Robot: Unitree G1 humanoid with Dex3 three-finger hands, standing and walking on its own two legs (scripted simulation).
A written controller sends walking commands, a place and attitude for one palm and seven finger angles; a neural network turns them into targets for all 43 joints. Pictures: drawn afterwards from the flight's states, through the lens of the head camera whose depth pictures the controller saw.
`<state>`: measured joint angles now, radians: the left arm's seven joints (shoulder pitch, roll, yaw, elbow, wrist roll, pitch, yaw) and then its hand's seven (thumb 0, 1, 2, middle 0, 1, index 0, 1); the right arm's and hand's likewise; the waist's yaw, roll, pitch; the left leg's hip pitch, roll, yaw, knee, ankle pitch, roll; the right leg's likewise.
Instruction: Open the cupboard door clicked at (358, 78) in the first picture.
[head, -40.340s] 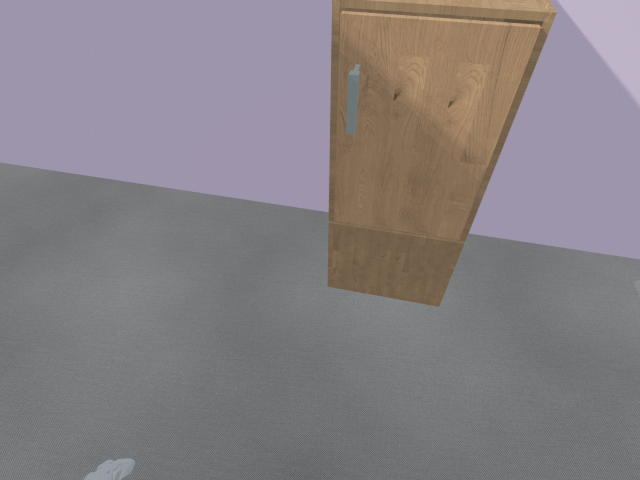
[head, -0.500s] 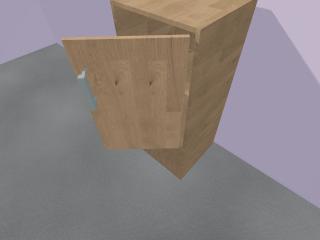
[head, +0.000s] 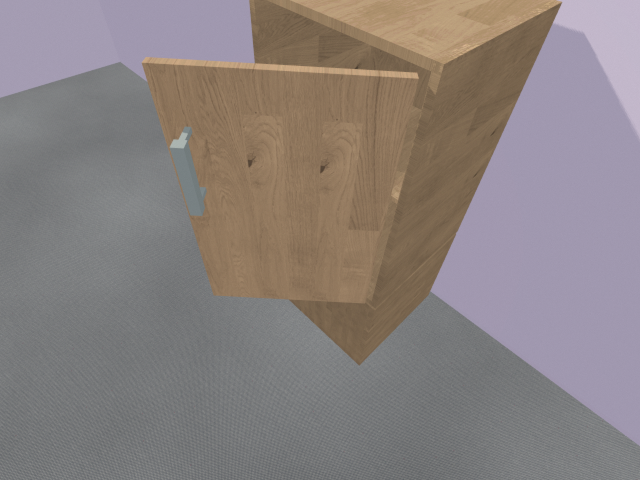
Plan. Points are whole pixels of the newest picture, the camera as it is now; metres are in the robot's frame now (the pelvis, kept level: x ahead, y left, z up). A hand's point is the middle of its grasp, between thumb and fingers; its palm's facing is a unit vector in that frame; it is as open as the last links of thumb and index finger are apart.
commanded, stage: come to a stop and stand still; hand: left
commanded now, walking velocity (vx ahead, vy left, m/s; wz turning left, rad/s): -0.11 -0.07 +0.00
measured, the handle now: (192, 172) +0.55 +0.27 +0.05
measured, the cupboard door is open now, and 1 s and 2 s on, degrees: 43 43 43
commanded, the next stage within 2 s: look again from close up in 0.98 s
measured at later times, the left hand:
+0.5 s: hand out of the picture +0.10 +0.17 -0.16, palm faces +0.01 -0.97 -0.23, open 7.4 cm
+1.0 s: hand out of the picture -0.02 +0.15 -0.16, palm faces +0.05 -0.98 -0.19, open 7.4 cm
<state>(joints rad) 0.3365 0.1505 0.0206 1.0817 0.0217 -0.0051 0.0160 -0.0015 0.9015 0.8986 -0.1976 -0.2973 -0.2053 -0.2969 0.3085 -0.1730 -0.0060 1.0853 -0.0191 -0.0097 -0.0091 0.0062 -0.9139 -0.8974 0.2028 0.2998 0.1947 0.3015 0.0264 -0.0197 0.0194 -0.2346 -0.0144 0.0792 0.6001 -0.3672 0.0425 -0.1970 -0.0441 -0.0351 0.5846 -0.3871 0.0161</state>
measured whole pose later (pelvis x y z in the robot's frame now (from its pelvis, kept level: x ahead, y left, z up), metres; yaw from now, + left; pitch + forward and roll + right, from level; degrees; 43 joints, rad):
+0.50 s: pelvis +0.01 -0.01 +0.00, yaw +1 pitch -1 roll +0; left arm 0.15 0.17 0.01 1.00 0.02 0.00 0.03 0.00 0.90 0.90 -0.19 -0.30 -0.20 -0.30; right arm 0.24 -0.16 -0.03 1.06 0.00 0.01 -0.04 0.01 -0.92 -0.90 0.20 0.30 0.20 0.30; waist -0.02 0.02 0.07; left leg -0.23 0.01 0.05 0.61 -0.41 0.00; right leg -0.30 -0.02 -0.09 0.61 -0.30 -0.04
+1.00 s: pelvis +0.00 -0.02 +0.01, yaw +1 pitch -1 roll +1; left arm 0.30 0.17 0.00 1.12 0.01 0.00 0.02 0.00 0.91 0.90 -0.20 -0.30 -0.20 -0.30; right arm 0.29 -0.14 0.01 1.13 -0.01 -0.02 -0.02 0.01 -0.92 -0.90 0.20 0.30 0.20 0.30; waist 0.02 -0.01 0.04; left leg -0.15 0.02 0.06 0.41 -0.24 0.00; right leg -0.23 0.00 -0.08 0.43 -0.19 -0.04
